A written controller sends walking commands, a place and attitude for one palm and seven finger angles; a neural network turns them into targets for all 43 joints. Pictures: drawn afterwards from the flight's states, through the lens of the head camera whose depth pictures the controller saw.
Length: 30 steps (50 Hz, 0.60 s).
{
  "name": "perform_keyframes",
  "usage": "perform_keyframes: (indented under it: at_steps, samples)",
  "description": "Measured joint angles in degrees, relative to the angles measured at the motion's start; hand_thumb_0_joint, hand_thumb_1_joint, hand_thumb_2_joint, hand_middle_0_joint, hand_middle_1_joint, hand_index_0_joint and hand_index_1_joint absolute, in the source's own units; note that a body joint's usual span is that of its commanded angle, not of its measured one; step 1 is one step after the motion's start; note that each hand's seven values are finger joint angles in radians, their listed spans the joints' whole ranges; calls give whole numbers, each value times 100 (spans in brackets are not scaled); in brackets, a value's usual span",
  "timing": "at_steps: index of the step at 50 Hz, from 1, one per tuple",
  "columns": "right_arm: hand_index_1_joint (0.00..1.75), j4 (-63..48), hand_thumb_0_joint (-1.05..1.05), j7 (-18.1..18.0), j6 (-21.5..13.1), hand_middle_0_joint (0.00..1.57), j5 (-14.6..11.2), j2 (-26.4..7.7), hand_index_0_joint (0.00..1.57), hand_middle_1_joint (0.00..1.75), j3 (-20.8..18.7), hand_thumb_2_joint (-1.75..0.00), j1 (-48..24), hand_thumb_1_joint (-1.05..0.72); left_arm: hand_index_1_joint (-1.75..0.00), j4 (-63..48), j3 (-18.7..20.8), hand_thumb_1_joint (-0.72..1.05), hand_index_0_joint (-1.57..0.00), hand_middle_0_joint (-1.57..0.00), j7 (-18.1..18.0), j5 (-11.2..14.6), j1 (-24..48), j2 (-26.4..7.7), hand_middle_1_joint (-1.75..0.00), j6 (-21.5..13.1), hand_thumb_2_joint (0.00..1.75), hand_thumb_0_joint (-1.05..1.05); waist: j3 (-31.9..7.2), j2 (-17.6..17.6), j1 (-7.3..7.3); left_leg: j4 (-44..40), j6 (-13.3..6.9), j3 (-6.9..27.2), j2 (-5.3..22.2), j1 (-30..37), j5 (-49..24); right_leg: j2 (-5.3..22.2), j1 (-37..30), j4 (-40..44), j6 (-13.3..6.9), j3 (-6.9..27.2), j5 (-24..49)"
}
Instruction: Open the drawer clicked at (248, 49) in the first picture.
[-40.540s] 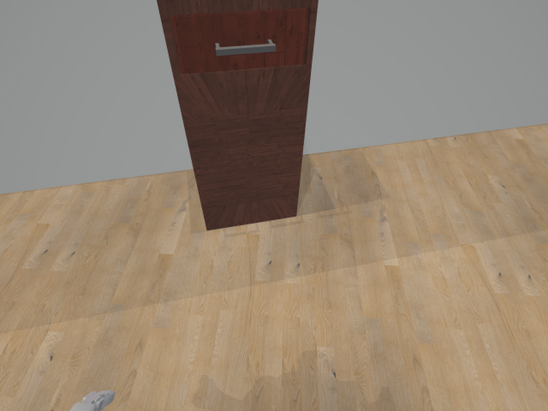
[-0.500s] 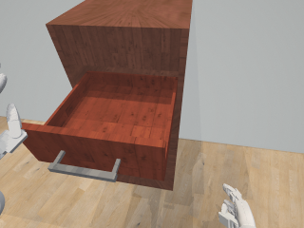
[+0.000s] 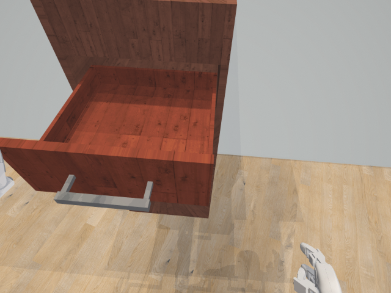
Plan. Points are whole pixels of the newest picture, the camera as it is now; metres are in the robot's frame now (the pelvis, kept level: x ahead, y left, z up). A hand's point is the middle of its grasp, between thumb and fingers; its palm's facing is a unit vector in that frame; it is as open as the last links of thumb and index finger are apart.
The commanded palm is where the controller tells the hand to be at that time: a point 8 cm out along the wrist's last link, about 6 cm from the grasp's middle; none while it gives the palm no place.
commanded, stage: step back with the hand held close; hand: left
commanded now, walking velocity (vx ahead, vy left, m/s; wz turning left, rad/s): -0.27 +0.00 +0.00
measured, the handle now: (106, 192) +0.28 +0.19 +0.07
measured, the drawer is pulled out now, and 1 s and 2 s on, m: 0.30 0.30 0.30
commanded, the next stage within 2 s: stop stepping back and stand still in 0.72 s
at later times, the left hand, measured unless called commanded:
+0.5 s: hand out of the picture +0.12 +0.24 +0.25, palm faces +0.51 -0.75 -0.42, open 7.4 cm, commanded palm +0.05 +0.29 +0.26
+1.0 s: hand out of the picture +0.00 +0.21 +0.27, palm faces +0.44 -0.73 -0.52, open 7.4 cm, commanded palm -0.05 +0.27 +0.26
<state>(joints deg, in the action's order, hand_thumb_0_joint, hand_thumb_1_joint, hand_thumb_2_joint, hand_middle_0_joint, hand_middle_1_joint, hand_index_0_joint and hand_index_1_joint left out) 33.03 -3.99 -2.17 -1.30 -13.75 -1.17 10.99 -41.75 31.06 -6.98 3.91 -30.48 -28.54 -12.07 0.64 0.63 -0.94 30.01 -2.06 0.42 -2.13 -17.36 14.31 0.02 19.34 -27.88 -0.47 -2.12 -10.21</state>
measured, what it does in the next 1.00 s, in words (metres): walks backwards: right foot, then left foot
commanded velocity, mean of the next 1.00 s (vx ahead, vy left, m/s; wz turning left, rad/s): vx -0.22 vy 0.01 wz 0.00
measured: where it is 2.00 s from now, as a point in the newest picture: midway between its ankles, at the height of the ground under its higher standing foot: outside the picture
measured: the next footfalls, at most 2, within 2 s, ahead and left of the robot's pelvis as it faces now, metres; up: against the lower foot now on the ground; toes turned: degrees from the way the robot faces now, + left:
right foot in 0.76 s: -0.20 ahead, -0.13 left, +0.00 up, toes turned -3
left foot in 0.96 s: -0.10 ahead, +0.07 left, +0.00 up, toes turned +0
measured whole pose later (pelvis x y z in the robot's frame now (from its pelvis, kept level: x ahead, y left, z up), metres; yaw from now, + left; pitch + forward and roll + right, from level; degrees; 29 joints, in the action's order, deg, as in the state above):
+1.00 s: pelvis -0.18 -0.01 -0.01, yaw -1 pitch +2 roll -1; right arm 35.4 -4.1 -6.1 -1.0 -13.1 0.6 11.3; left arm -46.8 35.1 -7.6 4.3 -29.8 -32.2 -15.4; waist -2.0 -2.2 -1.1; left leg 31.8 -3.0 -2.3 -1.7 -22.2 12.2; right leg 0.1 12.7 -32.4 0.1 -1.9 -22.1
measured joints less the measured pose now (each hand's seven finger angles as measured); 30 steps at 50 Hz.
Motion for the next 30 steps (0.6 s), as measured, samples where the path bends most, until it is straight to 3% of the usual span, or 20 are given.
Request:
perform_keyframes:
  at_steps: [6,12,18,21,24,26,28,30]
  samples:
    - [30,-68,1,-1,-116,20,52,104,20,30,66,-90,52,-90,-30,-177,135,88,-22,-22,-52,-47,94,-45,-30,-106,90,2,-47,-115,83,271,-37,-57,-57,-206,0,62,247,-344,25,47,-26]
    - [30,-79,1,2,-243,20,73,159,20,30,168,-90,37,-90,-30,61,151,88,-22,-22,-134,-121,611,165,-30,-221,90,1,-105,-66,170,594,-31,-82,-31,-431,17,44,451,-610,2,54,-6]
    - [30,25,1,16,-257,21,75,72,20,30,186,-90,47,-90,-30,179,-73,88,-21,-22,-231,-172,1015,392,-30,-242,90,1,-82,9,96,1005,23,-46,56,-796,593,29,564,-472,-31,-85,206]
    - [30,97,1,5,-203,21,89,35,20,30,178,-90,40,-90,-30,45,-108,88,-21,-22,-250,-165,960,305,-30,-261,90,1,31,-95,10,962,20,-112,66,-851,422,93,612,-458,-2,-119,286]
    - [30,41,1,-30,-196,21,116,7,20,30,130,-90,113,-90,-30,-100,9,88,-21,-22,-259,-169,741,199,-30,-302,90,1,93,-66,-40,783,-107,-155,156,-893,-315,23,819,-890,42,-90,-441]
    - [30,69,1,-54,-276,20,180,88,20,30,49,-90,179,-90,-30,-154,146,88,-21,-22,-261,-183,667,100,-30,-326,90,1,105,-34,-68,750,-134,-113,191,-939,-433,-119,947,-1817,61,99,-1109]
    - [30,157,1,-24,-368,20,209,199,20,30,11,-90,248,-90,-30,-181,275,88,-21,-22,-256,-173,641,25,-30,-373,90,1,38,-17,-47,605,-117,-63,232,-962,-475,-254,875,-2548,64,233,-1523]
    - [30,253,1,24,-461,20,228,286,20,30,32,-90,273,-90,-30,-218,383,88,-21,-22,-275,-129,621,-12,-30,-401,90,1,-58,-12,19,426,-88,-64,298,-1002,-607,-289,584,-2662,83,243,-1719]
